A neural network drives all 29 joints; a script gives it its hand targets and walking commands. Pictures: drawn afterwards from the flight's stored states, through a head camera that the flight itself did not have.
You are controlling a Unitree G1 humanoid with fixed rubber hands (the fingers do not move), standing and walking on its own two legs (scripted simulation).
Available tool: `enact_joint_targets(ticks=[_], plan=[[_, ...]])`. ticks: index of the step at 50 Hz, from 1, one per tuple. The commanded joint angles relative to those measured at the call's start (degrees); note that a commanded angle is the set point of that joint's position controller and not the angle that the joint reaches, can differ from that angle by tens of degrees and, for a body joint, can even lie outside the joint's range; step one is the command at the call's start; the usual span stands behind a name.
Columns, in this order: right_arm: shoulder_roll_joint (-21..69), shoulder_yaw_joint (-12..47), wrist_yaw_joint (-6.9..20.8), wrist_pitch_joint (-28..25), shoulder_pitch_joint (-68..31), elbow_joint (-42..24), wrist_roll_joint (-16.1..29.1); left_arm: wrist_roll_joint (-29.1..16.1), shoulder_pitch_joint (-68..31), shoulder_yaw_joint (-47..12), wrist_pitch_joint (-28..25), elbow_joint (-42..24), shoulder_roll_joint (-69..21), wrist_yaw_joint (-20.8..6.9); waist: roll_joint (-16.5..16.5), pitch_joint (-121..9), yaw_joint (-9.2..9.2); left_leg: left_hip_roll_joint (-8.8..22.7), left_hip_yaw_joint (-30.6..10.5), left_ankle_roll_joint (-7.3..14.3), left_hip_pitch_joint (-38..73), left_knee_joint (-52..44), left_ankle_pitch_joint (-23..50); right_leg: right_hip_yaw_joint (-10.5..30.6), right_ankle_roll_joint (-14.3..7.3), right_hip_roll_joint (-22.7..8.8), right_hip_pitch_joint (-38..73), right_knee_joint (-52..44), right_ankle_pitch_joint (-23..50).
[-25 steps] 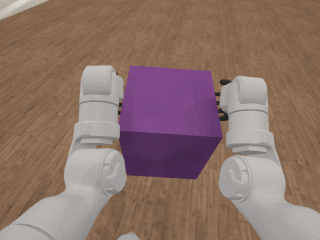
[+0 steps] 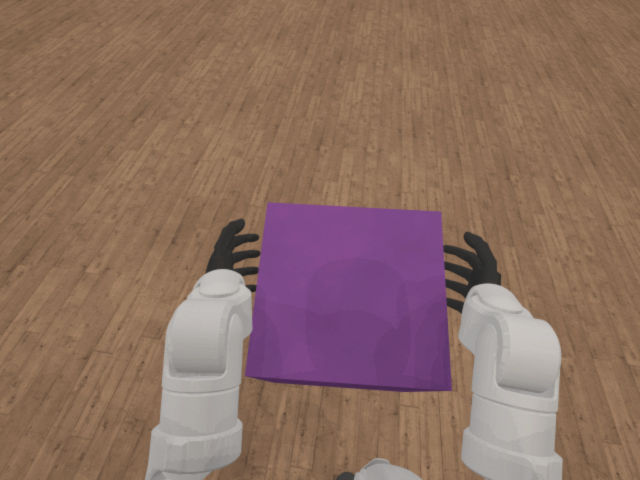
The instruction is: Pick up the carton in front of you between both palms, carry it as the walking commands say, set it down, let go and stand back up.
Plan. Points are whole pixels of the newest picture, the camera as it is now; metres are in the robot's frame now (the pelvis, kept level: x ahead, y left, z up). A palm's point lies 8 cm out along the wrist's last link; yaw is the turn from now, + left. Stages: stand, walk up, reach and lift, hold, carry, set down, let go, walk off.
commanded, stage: carry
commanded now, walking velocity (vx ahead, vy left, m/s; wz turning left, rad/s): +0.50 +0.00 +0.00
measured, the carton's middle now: (344, 310) +0.34 -0.02 -0.01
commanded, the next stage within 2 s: none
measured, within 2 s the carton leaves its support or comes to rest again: neither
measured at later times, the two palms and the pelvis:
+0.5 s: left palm (183, 152) +0.56 +0.24 +0.07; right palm (363, 156) +0.57 -0.05 +0.08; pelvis +0.30 +0.08 -0.02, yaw +2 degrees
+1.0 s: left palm (203, 64) +0.86 +0.27 +0.07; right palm (339, 66) +0.88 -0.02 +0.08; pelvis +0.60 +0.11 -0.02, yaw -1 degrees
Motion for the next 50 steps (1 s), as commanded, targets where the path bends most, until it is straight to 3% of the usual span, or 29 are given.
enact_joint_targets(ticks=[1, 2, 3, 4, 5, 6, 9, 10, 12, 14, 16, 17, 19, 20, 22, 29, 31, 32, 34, 35, 36, 37, 38, 42, 43, 44, 45, 47, 50], plan=[[53.15, 40.4, 16.82, 4.56, -26.09, -7.86, 26.2, -21.04, -17.37, -30.67, 2.36, -7.56, -56.44, -14.12, -10.73, -20.48, 3.47, 0.31, 2.83, -10.18, -38.95, 57.14, -6.04, 21.02, -12.0, -18.44, 59.85, -14.55, 35.87], [49.54, 39.77, 16.61, 5.63, -24.3, -7.39, 25.44, -23.01, -17.75, -31.22, 3.24, -6.5, -56.34, -13.92, -9.42, -24.32, 4.91, 0.09, -0.34, -8.98, -43.8, 68.7, -12.76, 31.24, -19.3, -23.47, 59.37, -14.93, 36.09], [50.73, 40.35, 15.97, 5.17, -26.72, -11.86, 26.53, -24.64, -16.49, -32.74, 3.62, -7.28, -57.26, -14.16, -10.23, -22.4, 3.29, 3.61, -5.46, -6.51, -44.4, 73.53, -14.07, 33.63, -20.66, -26.17, 51.61, -16.28, 26.15], [50.96, 38.53, 15.16, 5.63, -25.42, -6.99, 24.96, -24.71, -16.01, -32.92, 4.22, -7.29, -55.46, -14.86, -3.42, -15.95, 1.98, 6.66, -5.57, -4.28, -42.74, 65.73, -9.46, 30.94, -15.71, -24.03, 39.46, -21.46, 7.07], [52.72, 40.03, 14.66, 5.04, -24.34, -10.67, 25.34, -26.48, -19.1, -34.12, 4.32, -10.51, -56.76, -14.64, -4.06, -16.62, -0.27, 10.38, -8.12, -4.0, -41.87, 57.62, -8.17, 29.51, -14.28, -24.16, 39.68, -23.52, -9.31], [51.4, 38.45, 13.64, 5.27, -24.0, -9.66, 23.22, -26.71, -17.3, -33.55, 5.44, -5.8, -57.63, -15.24, -1.2, -12.68, -0.62, 10.86, -2.25, -5.77, -39.42, 50.26, -4.78, 24.75, -12.46, -23.77, 32.36, -28.79, -14.98], [49.96, 38.78, 13.08, 6.19, -17.17, -3.45, 20.55, -25.16, -13.41, -33.02, 6.56, -2.34, -53.4, -15.98, -7.04, -8.07, -0.05, 7.55, 4.48, -6.06, -27.92, 29.79, -1.66, 11.93, -9.81, -14.78, 20.02, -29.52, -13.7], [49.36, 36.88, 13.34, 6.4, -15.86, 0.62, 18.63, -26.96, -17.73, -32.58, 6.42, -4.87, -52.93, -16.27, -2.59, -7.17, 1.21, 6.96, 5.42, -5.31, -26.34, 25.4, 0.05, 12.44, -10.37, -15.68, 21.98, -29.7, -14.49], [52.66, 38.58, 14.07, 5.53, -19.48, -1.62, 20.89, -27.16, -18.91, -33.45, 5.41, -6.79, -53.65, -16.38, -8.16, -8.12, 3.03, 4.93, 9.25, -5.17, -26.19, 19.85, 4.01, 11.03, -8.83, -15.66, 24.6, -28.24, -16.58], [53.21, 37.53, 14.82, 4.52, -22.56, -4.09, 23.33, -28.07, -20.76, -35.75, 5.38, -5.71, -56.22, -16.37, -5.02, -7.25, 2.37, 6.22, 9.99, -5.29, -22.81, 18.9, 11.29, 10.15, -7.76, -17.43, 23.93, -26.05, -17.48], [53.25, 41.51, 14.61, 4.36, -23.97, -6.59, 24.22, -25.15, -16.87, -33.13, 5.37, -3.0, -56.25, -16.28, -6.66, -8.23, 2.74, 4.67, 11.98, -5.57, -17.11, 14.3, 8.41, 5.16, -4.8, -11.95, 23.74, -17.44, -16.23], [53.68, 38.54, 14.43, 4.24, -21.89, -4.62, 25.22, -26.73, -19.22, -33.88, 5.36, -5.12, -56.94, -16.01, -1.5, -11.61, 1.72, 6.85, 9.95, -4.31, -10.48, 13.93, 6.31, 2.61, -3.06, -10.54, 21.21, -10.0, -14.32], [53.8, 39.5, 14.04, 4.57, -19.89, -4.75, 25.1, -27.23, -17.34, -32.77, 5.93, -6.98, -55.9, -16.21, 9.93, -16.69, 0.75, 21.12, -19.04, 2.73, 2.08, 7.26, -4.32, -0.04, 1.2, -1.9, 7.72, 7.18, -21.72], [52.61, 40.05, 13.77, 4.72, -20.75, -6.6, 25.17, -26.82, -15.93, -33.08, 5.88, -4.13, -56.92, -16.14, 12.25, -17.04, 0.47, 24.77, -23.3, 6.01, 2.87, 4.62, -6.21, 3.66, 1.39, -2.89, 2.6, 12.96, -28.42], [55.66, 40.21, 13.43, 4.31, -18.81, -3.89, 24.74, -27.47, -17.32, -34.37, 5.31, -4.92, -57.07, -16.49, 9.62, -16.3, 0.29, 26.15, -19.64, 7.25, 2.61, 6.24, 6.87, 6.54, -0.63, -3.41, 0.23, 13.35, -33.67], [56.8, 44.07, 14.3, 2.04, -19.24, -8.75, 25.54, -26.82, -14.06, -34.33, 2.2, -7.01, -57.98, -16.27, 9.71, -20.03, -0.31, 19.28, -4.93, 3.14, 2.63, 8.5, 11.85, 2.14, 0.64, -2.39, 10.19, -7.83, -18.53], [56.87, 44.61, 14.55, 1.83, -21.69, -9.74, 26.43, -25.5, -12.03, -33.04, 1.8, -3.83, -58.41, -16.29, 0.9, -19.59, 0.37, 17.78, 1.6, -0.05, -7.59, 9.86, 0.89, 0.37, 0.08, -2.68, 25.16, -16.94, -9.34], [56.48, 46.85, 14.45, 1.78, -24.22, -12.99, 27.27, -25.95, -13.82, -32.98, 1.73, -5.0, -59.29, -16.12, -1.14, -19.22, 1.36, 13.95, 5.09, -1.83, -12.1, 14.91, 1.52, 1.87, -0.72, -5.25, 33.42, -18.1, -8.43], [56.01, 45.32, 15.08, 3.09, -25.03, -10.8, 27.7, -23.35, -13.03, -32.28, 1.69, -7.05, -55.44, -15.35, -12.91, -14.3, 2.48, 7.27, 11.26, -6.06, -31.5, 29.76, -6.99, 23.44, -7.63, -17.09, 43.49, -21.85, -7.27], [52.61, 43.86, 14.78, 3.93, -24.57, -10.25, 27.62, -24.43, -12.76, -32.02, 2.84, -5.2, -55.26, -15.38, -12.57, -11.38, 3.53, 6.67, 8.83, -5.42, -42.27, 35.01, -16.89, 28.76, -11.18, -22.53, 49.46, -21.16, -1.97], [51.26, 43.51, 14.55, 4.75, -24.51, -9.11, 27.27, -24.04, -10.05, -30.71, 3.54, -3.45, -53.26, -15.58, -13.82, -10.63, 3.46, 7.62, 5.44, -4.48, -47.3, 40.32, -18.44, 31.78, -13.21, -24.12, 49.38, -21.99, -0.81], [50.9, 43.54, 14.71, 5.38, -23.78, -7.77, 26.6, -23.67, -13.62, -31.01, 4.1, -2.68, -54.69, -15.18, -8.52, -7.39, 3.23, 7.54, 4.23, -3.95, -44.47, 39.99, -18.07, 30.44, -14.08, -24.19, 44.01, -22.16, 0.31], [49.48, 40.7, 14.55, 6.27, -19.89, -0.78, 26.04, -24.13, -13.05, -31.97, 4.48, -1.65, -53.61, -15.03, -10.53, -6.79, 3.38, 8.61, 4.28, -4.24, -44.17, 32.68, -18.7, 27.46, -12.62, -23.52, 41.64, -22.19, -3.01], [52.75, 38.53, 14.5, 5.45, -17.18, 2.15, 22.44, -24.84, -16.98, -33.65, 4.92, -2.76, -54.6, -16.16, 1.42, -9.42, 1.29, 5.64, 9.63, -4.46, -8.81, 10.62, 4.87, 7.79, -3.46, -12.8, 21.17, -12.3, -5.04], [54.72, 38.33, 14.86, 4.83, -15.96, 1.19, 23.02, -26.13, -20.11, -34.44, 4.63, -5.42, -55.41, -16.59, 5.81, -12.6, 0.37, 11.21, 1.66, -2.09, 0.34, 8.4, 4.52, 3.22, -0.54, -10.32, 15.35, -4.18, -9.51], [54.68, 38.93, 14.67, 3.89, -18.04, 0.09, 22.38, -28.03, -22.8, -36.95, 4.51, -6.29, -57.18, -16.93, 12.13, -13.95, 0.07, 17.74, -8.57, 1.83, 9.42, 9.99, 16.85, -1.85, 1.38, -5.29, 6.23, 5.72, -12.85], [52.69, 37.34, 14.48, 3.43, -17.17, -1.08, 21.4, -29.59, -24.24, -38.04, 4.41, -6.74, -58.43, -17.19, 18.21, -12.76, 0.19, 21.89, -13.15, 5.89, 14.11, 9.97, 26.89, 0.51, 1.3, -3.34, -2.68, 10.68, -22.64], [58.15, 39.39, 13.58, 2.35, -22.75, -5.53, 23.08, -31.64, -23.74, -37.9, 4.06, -7.02, -60.24, -17.7, 11.35, -13.3, -0.89, 26.38, -20.25, 9.68, 20.19, 12.75, 37.83, 5.63, 0.15, -2.74, -13.03, 12.65, -31.78], [60.65, 42.64, 13.06, 2.22, -20.13, -6.91, 24.19, -28.77, -15.87, -33.1, 3.17, -5.41, -59.79, -17.31, 2.76, -13.34, -1.62, 22.89, -11.82, 4.85, 27.09, 15.51, 54.88, 2.53, 0.36, -2.95, -20.44, 15.72, -30.92]])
